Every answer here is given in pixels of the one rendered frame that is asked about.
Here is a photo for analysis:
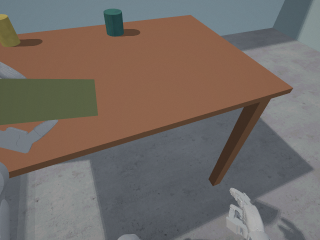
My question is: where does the sponge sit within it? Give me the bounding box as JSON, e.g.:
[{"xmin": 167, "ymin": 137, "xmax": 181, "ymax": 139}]
[{"xmin": 0, "ymin": 78, "xmax": 98, "ymax": 125}]

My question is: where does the table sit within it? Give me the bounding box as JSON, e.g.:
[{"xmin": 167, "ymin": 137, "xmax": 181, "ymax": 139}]
[{"xmin": 0, "ymin": 15, "xmax": 293, "ymax": 186}]

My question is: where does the robot left forearm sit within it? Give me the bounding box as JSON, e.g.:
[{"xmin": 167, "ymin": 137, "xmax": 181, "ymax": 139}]
[{"xmin": 0, "ymin": 162, "xmax": 10, "ymax": 240}]

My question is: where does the left robot hand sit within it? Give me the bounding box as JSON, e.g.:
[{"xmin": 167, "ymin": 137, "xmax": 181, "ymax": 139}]
[{"xmin": 0, "ymin": 62, "xmax": 58, "ymax": 154}]

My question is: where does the right robot hand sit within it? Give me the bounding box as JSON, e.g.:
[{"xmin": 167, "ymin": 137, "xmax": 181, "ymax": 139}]
[{"xmin": 226, "ymin": 188, "xmax": 266, "ymax": 240}]

